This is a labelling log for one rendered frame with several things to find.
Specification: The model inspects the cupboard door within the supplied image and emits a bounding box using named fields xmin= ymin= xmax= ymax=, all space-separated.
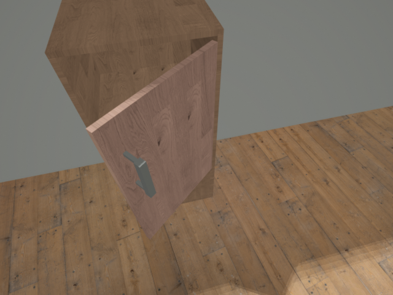
xmin=86 ymin=40 xmax=218 ymax=239

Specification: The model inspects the handle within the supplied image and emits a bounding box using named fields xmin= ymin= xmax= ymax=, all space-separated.
xmin=123 ymin=151 xmax=156 ymax=198

